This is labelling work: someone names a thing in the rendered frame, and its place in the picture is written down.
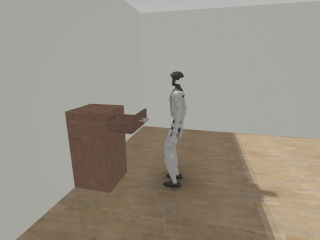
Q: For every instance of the robot right shin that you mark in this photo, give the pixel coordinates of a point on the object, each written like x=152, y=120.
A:
x=176, y=164

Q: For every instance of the left robot hand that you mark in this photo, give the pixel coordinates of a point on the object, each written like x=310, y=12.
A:
x=173, y=140

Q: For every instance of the robot left forearm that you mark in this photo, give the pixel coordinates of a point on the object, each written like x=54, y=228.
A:
x=177, y=121

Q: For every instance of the robot right forearm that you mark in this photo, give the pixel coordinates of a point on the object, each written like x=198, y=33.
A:
x=183, y=117

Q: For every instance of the right robot thigh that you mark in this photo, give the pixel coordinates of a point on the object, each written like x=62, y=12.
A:
x=173, y=152

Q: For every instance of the cabinet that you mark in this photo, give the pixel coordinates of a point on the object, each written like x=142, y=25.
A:
x=98, y=157

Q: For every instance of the handle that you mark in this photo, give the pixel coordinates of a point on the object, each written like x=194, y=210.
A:
x=144, y=120

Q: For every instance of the drawer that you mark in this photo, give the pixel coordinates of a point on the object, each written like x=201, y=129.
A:
x=125, y=123

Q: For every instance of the robot left upper arm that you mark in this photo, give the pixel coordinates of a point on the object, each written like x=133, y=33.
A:
x=176, y=100

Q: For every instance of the robot right upper arm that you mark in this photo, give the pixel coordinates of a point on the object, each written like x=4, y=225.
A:
x=185, y=106

